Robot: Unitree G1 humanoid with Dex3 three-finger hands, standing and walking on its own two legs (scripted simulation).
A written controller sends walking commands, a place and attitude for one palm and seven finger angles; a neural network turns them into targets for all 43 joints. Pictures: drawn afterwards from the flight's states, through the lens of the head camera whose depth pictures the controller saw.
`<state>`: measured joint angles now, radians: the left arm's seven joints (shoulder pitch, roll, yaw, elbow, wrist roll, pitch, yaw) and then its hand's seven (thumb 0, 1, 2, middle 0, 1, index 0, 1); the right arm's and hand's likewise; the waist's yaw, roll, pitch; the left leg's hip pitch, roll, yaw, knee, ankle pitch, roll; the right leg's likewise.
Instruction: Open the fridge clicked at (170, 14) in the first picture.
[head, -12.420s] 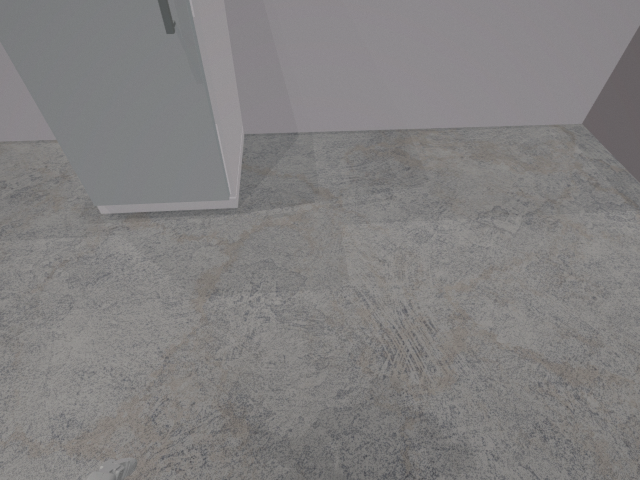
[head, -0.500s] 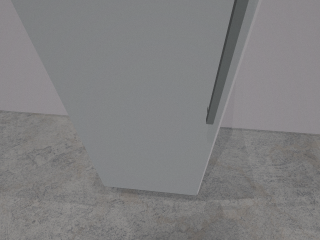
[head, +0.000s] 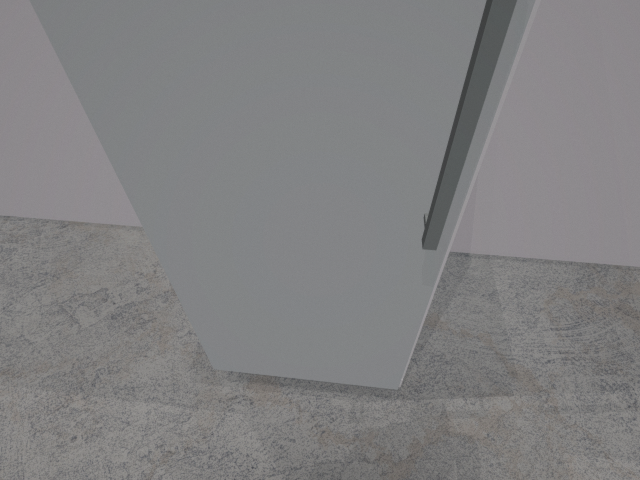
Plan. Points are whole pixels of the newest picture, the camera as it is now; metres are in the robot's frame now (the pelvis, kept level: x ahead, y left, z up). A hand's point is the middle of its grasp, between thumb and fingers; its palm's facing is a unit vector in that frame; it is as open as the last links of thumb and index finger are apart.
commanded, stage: look again from close up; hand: right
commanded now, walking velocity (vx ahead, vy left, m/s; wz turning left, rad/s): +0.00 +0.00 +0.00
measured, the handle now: (469, 89) +0.48 -0.14 +0.27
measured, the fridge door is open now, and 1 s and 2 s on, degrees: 0 0 0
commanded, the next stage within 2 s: raise the hand to about handle height in 1.20 s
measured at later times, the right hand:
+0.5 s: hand out of the picture +0.00 -0.17 -0.18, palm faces +0.01 +0.98 -0.18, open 7.4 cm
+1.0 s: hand out of the picture +0.01 -0.17 -0.17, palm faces +0.00 +0.98 -0.19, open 7.4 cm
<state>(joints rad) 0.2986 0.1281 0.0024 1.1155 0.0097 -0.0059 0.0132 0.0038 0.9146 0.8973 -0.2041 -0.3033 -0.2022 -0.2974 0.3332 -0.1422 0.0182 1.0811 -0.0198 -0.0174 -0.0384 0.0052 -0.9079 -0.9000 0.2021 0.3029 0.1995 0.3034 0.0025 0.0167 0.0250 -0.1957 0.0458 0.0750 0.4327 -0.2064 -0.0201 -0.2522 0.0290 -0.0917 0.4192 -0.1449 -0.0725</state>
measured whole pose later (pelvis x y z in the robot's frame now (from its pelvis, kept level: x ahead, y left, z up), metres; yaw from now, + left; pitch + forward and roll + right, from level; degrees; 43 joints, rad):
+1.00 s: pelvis +0.02 +0.00 +0.00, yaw +0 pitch -2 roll +0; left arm 0.25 0.17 0.00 1.13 0.01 -0.01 0.01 0.00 0.91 0.90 -0.20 -0.30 -0.20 -0.30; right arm 0.30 -0.18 0.02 1.10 -0.02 -0.02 -0.03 0.01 -0.91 -0.90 0.20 0.30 0.20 0.30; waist 0.00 0.01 0.03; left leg -0.15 0.05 0.07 0.39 -0.21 -0.02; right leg -0.20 0.03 -0.09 0.38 -0.15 -0.07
